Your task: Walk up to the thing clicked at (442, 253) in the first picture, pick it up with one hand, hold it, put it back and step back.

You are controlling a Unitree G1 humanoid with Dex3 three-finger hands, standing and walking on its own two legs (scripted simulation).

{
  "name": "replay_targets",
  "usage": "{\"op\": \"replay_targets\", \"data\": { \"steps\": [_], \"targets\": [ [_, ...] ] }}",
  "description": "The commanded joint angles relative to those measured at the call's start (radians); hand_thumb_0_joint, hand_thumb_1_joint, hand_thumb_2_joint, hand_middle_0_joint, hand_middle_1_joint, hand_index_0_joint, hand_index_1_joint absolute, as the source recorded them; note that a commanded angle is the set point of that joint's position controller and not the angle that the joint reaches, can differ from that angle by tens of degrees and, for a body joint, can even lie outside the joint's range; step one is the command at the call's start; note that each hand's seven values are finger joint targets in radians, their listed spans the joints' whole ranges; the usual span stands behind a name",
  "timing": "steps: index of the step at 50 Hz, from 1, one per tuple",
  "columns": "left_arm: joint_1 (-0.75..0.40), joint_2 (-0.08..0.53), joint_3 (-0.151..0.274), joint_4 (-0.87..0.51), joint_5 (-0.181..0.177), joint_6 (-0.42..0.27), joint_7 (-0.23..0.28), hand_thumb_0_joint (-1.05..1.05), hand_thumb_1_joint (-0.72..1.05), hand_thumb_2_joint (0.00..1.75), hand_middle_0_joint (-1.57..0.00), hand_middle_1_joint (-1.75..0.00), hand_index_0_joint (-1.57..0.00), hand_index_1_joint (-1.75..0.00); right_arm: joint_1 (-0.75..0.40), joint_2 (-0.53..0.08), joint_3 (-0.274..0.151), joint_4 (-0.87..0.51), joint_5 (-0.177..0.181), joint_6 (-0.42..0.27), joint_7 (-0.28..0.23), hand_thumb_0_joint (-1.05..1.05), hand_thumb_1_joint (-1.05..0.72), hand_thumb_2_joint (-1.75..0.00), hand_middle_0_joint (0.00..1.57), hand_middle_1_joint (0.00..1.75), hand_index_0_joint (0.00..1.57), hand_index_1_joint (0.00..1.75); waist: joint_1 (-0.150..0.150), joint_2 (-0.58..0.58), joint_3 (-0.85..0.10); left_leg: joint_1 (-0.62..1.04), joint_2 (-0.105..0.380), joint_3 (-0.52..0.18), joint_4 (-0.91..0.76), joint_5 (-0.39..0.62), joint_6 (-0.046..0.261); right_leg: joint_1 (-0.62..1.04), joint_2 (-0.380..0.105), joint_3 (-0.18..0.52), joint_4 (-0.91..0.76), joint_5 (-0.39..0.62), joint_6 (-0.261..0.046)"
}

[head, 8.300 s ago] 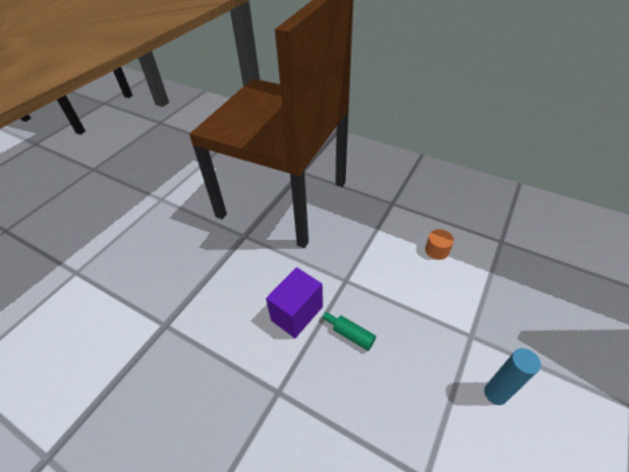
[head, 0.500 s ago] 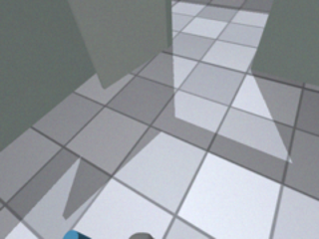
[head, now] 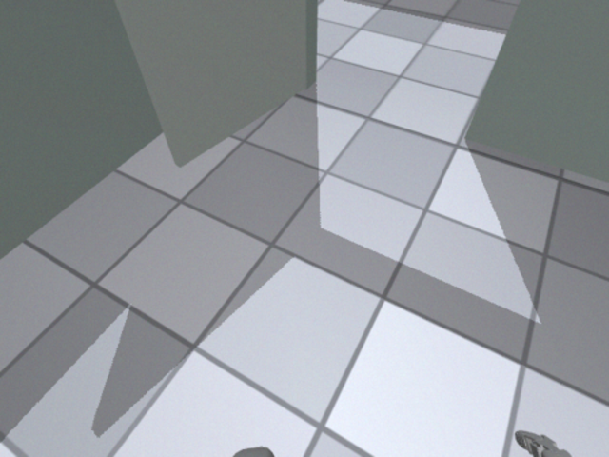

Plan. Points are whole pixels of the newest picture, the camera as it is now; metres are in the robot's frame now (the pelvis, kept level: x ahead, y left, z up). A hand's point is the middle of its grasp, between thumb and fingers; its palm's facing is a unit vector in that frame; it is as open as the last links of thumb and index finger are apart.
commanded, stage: walk up
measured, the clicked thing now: out of the picture +0.04 +1.03 -0.72
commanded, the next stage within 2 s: stand in 0.32 s
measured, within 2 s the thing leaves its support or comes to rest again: neither
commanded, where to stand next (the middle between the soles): +0.05 -0.01 m, yaw +1 degrees
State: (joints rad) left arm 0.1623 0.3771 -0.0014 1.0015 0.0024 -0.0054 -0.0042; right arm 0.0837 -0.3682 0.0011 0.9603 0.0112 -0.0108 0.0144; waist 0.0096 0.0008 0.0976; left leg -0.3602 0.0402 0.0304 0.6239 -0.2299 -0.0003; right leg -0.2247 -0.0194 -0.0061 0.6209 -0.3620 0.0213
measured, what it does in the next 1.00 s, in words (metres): stands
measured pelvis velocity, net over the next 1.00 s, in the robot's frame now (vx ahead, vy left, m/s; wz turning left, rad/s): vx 0.03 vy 0.00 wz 0.00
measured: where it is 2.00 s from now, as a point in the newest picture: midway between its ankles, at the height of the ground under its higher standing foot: outside the picture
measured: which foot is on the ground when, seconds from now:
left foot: down 0.00-1.00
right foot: down 0.00-1.00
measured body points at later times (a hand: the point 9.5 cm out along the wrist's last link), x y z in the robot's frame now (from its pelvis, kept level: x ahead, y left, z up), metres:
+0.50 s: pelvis +0.01 +0.00 +0.02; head +0.01 +0.00 +0.47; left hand +0.08 +0.30 -0.11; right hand +0.08 -0.31 -0.11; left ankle +0.06 +0.12 -0.72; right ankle -0.02 -0.14 -0.72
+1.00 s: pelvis +0.03 +0.00 +0.02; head +0.04 +0.00 +0.47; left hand +0.10 +0.30 -0.11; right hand +0.11 -0.30 -0.11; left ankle +0.06 +0.12 -0.72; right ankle -0.02 -0.14 -0.72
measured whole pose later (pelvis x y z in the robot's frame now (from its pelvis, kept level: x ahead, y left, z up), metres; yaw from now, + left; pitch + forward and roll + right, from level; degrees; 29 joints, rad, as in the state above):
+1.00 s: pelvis +0.03 +0.00 +0.02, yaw +0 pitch -2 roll +0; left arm 0.10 0.35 0.01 1.14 0.01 -0.01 0.00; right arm 0.08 -0.35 0.00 1.15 -0.01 -0.01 0.01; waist -0.01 0.00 0.05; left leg -0.19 0.02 0.04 0.35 -0.13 -0.01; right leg -0.04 -0.03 -0.01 0.31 -0.24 0.03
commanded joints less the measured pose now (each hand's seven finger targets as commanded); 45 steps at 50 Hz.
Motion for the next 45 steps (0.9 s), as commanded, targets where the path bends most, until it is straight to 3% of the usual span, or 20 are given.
{"op": "replay_targets", "data": {
  "steps": [1, 10, 15, 16, 22, 26, 34, 39, 43, 45],
  "targets": [
    [-0.036, 0.221, 0.052, -0.025, -0.003, -0.028, 0.012, 0.00, 0.90, 0.90, -0.20, -0.30, -0.20, -0.30, -0.039, -0.216, -0.044, -0.013, 0.003, -0.029, -0.014, 0.00, -0.90, -0.90, 0.20, 0.30, 0.20, 0.30, -0.008, -0.005, -0.150, 0.150, 0.098, -0.125, -0.148, 0.196, 0.056, 0.016, -0.100, 0.101, -0.166, 0.269, -0.072],
    [-0.102, 0.197, 0.043, 0.047, -0.007, -0.018, 0.005, 0.00, 0.90, 0.90, -0.20, -0.30, -0.20, -0.30, -0.089, -0.207, -0.032, 0.077, 0.000, -0.026, -0.010, 0.00, -0.90, -0.90, 0.20, 0.30, 0.20, 0.30, -0.008, -0.003, -0.112, 0.201, 0.098, -0.123, -0.275, 0.104, 0.028, 0.030, -0.110, 0.098, -0.303, 0.171, -0.055],
    [-0.122, 0.193, 0.045, 0.072, -0.003, -0.018, 0.001, 0.00, 0.90, 0.90, -0.20, -0.30, -0.20, -0.30, -0.091, -0.200, -0.029, 0.114, -0.004, -0.027, -0.009, 0.00, -0.90, -0.90, 0.20, 0.30, 0.20, 0.30, -0.010, -0.017, -0.126, 0.231, 0.093, -0.113, -0.302, 0.108, 0.016, 0.060, -0.117, 0.095, -0.359, 0.183, -0.049],
    [-0.104, 0.196, 0.042, 0.086, 0.009, -0.025, 0.002, 0.00, 0.90, 0.90, -0.20, -0.30, -0.20, -0.30, -0.075, -0.192, -0.035, 0.120, -0.019, -0.026, -0.007, 0.00, -0.90, -0.90, 0.20, 0.30, 0.20, 0.30, -0.016, -0.015, -0.149, 0.256, 0.097, -0.114, -0.307, 0.082, 0.015, 0.066, -0.117, 0.097, -0.361, 0.130, -0.039],
    [-0.105, 0.191, 0.044, 0.103, 0.007, -0.029, 0.003, 0.00, 0.90, 0.90, -0.20, -0.30, -0.20, -0.30, -0.072, -0.206, -0.044, 0.134, -0.021, -0.028, -0.006, 0.00, -0.90, -0.90, 0.20, 0.30, 0.20, 0.30, -0.012, 0.021, -0.090, 0.186, 0.105, -0.139, -0.364, -0.012, 0.010, 0.069, -0.106, 0.083, -0.358, 0.107, -0.035],
    [-0.101, 0.189, 0.045, 0.101, 0.010, -0.036, 0.006, 0.00, 0.90, 0.90, -0.20, -0.30, -0.20, -0.30, -0.062, -0.194, -0.043, 0.136, -0.018, -0.029, -0.008, 0.00, -0.90, -0.90, 0.20, 0.30, 0.20, 0.30, -0.016, -0.001, -0.116, 0.230, 0.101, -0.125, -0.337, 0.097, 0.015, 0.075, -0.118, 0.088, -0.369, 0.174, -0.035],
    [-0.096, 0.191, 0.046, 0.096, 0.008, -0.030, 0.010, 0.00, 0.90, 0.90, -0.20, -0.30, -0.20, -0.30, -0.046, -0.196, -0.047, 0.138, -0.018, -0.023, -0.011, 0.00, -0.90, -0.90, 0.20, 0.30, 0.20, 0.30, -0.021, -0.004, -0.106, 0.230, 0.099, -0.122, -0.338, 0.096, 0.013, 0.074, -0.115, 0.080, -0.377, 0.158, -0.035],
    [-0.080, 0.190, 0.047, 0.094, 0.006, -0.033, 0.011, 0.00, 0.90, 0.90, -0.20, -0.30, -0.20, -0.30, -0.032, -0.192, -0.042, 0.137, -0.016, -0.030, -0.013, 0.00, -0.90, -0.90, 0.20, 0.30, 0.20, 0.30, -0.019, 0.007, -0.150, 0.274, 0.107, -0.107, -0.305, 0.279, 0.019, 0.117, -0.124, 0.075, -0.360, 0.304, -0.031],
    [-0.082, 0.185, 0.047, 0.091, 0.007, -0.026, 0.012, 0.00, 0.90, 0.90, -0.20, -0.30, -0.20, -0.30, -0.041, -0.197, -0.043, 0.138, -0.016, -0.026, -0.017, 0.00, -0.90, -0.90, 0.20, 0.30, 0.20, 0.30, -0.019, 0.005, -0.126, 0.271, 0.106, -0.111, -0.316, 0.228, 0.015, 0.099, -0.118, 0.071, -0.370, 0.256, -0.030],
    [-0.085, 0.186, 0.048, 0.087, 0.009, -0.026, 0.013, 0.00, 0.90, 0.90, -0.20, -0.30, -0.20, -0.30, -0.043, -0.193, -0.042, 0.133, -0.018, -0.024, -0.018, 0.00, -0.90, -0.90, 0.20, 0.30, 0.20, 0.30, -0.019, -0.001, -0.135, 0.271, 0.106, -0.106, -0.310, 0.255, 0.019, 0.104, -0.121, 0.069, -0.372, 0.278, -0.028]
  ]
}}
